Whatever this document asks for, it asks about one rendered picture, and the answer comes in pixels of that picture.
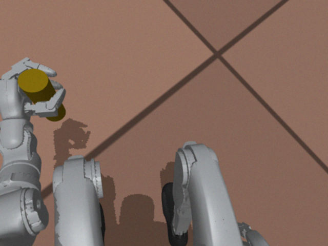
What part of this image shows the right robot foot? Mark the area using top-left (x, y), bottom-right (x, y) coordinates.
top-left (161, 182), bottom-right (188, 246)

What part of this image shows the can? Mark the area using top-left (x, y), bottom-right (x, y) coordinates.
top-left (18, 69), bottom-right (66, 121)

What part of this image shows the right robot hand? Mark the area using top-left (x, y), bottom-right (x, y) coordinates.
top-left (238, 222), bottom-right (270, 246)

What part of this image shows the left robot arm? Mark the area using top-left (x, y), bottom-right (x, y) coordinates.
top-left (0, 118), bottom-right (49, 246)

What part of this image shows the left robot hand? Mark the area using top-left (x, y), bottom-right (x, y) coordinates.
top-left (0, 57), bottom-right (66, 121)

